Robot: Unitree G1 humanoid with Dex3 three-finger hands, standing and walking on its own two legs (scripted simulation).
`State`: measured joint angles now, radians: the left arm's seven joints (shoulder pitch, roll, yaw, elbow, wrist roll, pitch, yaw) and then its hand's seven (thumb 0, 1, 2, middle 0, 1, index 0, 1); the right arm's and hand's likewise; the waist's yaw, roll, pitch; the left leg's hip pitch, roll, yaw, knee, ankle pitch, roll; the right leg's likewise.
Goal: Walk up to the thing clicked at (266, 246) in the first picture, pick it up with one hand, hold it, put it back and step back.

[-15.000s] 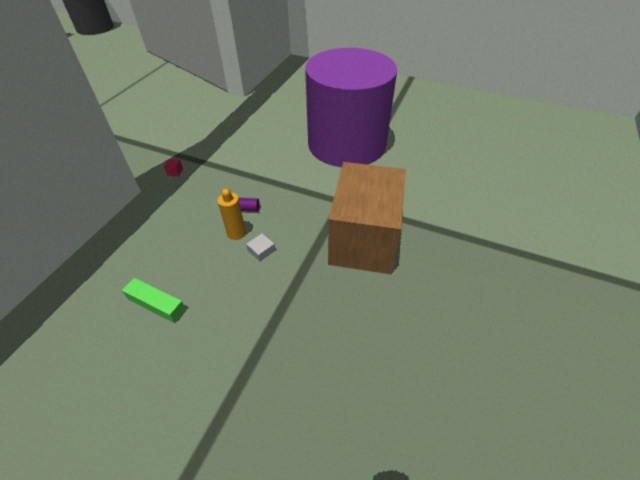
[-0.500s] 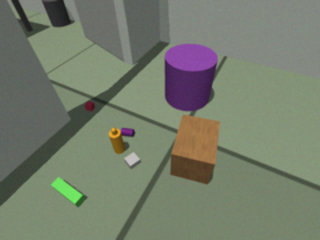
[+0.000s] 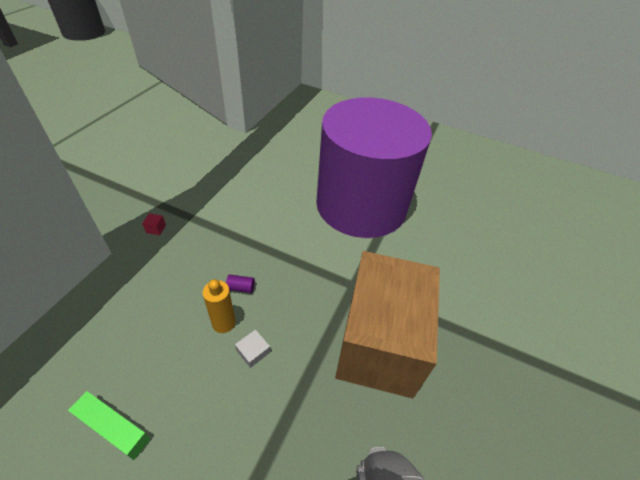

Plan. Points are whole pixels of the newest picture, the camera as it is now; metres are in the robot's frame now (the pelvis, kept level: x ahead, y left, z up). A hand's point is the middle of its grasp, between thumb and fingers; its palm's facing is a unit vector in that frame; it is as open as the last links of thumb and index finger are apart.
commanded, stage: walk up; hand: left
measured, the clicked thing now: (252, 348) +0.64 +0.18 -0.76
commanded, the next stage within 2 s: none
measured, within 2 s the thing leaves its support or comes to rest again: neither
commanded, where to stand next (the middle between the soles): +0.24 -0.06 m, yaw -1 degrees
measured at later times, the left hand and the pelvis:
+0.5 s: hand (195, 384) +0.29 +0.19 -0.14, palm faces -0.10 -0.93 -0.35, open 7.4 cm; pelvis +0.18 -0.05 -0.01, yaw -4 degrees
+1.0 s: hand (189, 434) +0.23 +0.20 -0.17, palm faces -0.08 -0.91 -0.41, open 7.4 cm; pelvis +0.17 -0.07 -0.03, yaw -4 degrees
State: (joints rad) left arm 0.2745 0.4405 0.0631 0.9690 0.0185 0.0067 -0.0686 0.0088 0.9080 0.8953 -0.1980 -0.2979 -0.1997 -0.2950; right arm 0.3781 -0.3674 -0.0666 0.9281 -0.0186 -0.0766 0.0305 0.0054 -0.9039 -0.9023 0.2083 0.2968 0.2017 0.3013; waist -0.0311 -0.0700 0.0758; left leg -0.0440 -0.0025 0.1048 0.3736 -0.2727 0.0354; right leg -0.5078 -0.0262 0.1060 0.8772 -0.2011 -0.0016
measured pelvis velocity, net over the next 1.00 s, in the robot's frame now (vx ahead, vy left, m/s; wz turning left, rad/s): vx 0.17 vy -0.07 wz -0.06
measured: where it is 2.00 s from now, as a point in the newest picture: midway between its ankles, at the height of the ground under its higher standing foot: outside the picture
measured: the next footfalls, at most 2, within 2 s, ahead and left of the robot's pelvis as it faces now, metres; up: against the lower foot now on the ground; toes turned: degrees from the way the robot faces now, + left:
right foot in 0.18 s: +0.23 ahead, -0.15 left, +0.00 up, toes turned -4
left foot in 0.60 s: +0.33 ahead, +0.06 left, +0.00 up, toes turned -1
